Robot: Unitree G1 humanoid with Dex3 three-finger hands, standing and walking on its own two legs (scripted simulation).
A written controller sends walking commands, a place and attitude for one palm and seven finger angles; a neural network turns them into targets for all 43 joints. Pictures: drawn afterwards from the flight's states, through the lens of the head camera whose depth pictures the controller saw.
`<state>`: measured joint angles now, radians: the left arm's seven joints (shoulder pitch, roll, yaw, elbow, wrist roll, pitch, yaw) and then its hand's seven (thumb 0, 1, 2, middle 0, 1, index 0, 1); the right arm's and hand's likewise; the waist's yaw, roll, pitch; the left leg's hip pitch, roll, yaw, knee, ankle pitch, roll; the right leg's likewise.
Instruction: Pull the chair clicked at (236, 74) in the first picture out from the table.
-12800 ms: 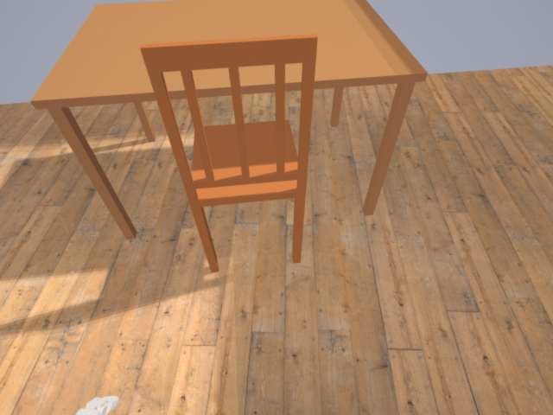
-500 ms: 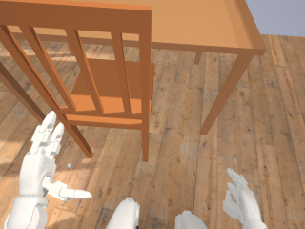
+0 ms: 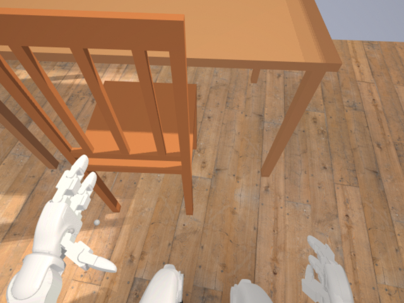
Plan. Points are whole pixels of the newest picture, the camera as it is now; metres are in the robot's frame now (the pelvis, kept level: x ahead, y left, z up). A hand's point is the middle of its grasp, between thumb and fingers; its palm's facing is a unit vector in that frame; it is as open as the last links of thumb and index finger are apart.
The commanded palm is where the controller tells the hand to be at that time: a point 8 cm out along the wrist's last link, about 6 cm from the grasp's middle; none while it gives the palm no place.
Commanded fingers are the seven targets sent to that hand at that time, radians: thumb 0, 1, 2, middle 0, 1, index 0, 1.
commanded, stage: raise the hand toward the chair's back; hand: left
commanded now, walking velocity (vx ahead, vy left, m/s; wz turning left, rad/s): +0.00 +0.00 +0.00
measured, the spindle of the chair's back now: (107, 112) +0.51 +0.26 +0.02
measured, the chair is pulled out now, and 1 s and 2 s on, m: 0.00 0.00 0.00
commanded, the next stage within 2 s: aim the fingers beside a spindle in 0.30 s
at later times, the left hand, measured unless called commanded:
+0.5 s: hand (95, 225) +0.24 +0.20 +0.05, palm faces +0.04 -1.00 -0.05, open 16.9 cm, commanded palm +0.22 +0.24 +0.05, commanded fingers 0.00 -0.50 0.30 -0.06 -0.08 -0.06 -0.08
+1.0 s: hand (127, 202) +0.29 +0.16 +0.03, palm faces +0.00 -1.00 -0.02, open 16.9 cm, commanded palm +0.27 +0.21 +0.04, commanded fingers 0.00 -0.50 0.30 -0.06 -0.08 -0.06 -0.08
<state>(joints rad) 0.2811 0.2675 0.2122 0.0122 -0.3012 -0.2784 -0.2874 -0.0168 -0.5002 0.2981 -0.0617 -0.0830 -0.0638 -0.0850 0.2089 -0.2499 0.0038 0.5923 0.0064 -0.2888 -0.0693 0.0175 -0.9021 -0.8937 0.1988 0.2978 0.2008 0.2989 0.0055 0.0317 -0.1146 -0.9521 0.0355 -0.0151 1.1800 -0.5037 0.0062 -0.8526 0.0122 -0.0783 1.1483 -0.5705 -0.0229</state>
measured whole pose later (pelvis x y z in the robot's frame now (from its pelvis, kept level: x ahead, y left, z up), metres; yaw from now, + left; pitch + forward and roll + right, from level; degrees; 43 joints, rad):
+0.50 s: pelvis -0.01 -0.01 -0.01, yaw +1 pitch +15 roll -2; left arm 0.23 0.25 0.21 0.05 -0.30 -0.35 -0.27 -0.02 -0.50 0.30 -0.06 -0.08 -0.06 -0.08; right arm 0.19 -0.25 0.02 0.60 0.01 -0.30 -0.06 0.02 -0.90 -0.89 0.20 0.30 0.20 0.30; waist 0.02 0.05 -0.12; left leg -0.98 0.04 -0.03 1.21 -0.49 0.00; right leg -0.88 0.01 -0.09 1.18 -0.57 -0.03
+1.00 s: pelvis -0.01 +0.00 -0.01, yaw +0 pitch +18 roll -2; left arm 0.07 0.20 0.11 0.14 -0.21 -0.35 -0.15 -0.02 -0.50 0.30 -0.06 -0.08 -0.06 -0.08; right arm 0.20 -0.25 0.01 0.61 -0.01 -0.28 -0.04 0.02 -0.90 -0.89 0.20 0.30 0.20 0.30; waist -0.01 0.04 -0.14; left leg -1.04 0.03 -0.01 1.24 -0.51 0.01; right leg -0.95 0.01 -0.07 1.22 -0.58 -0.02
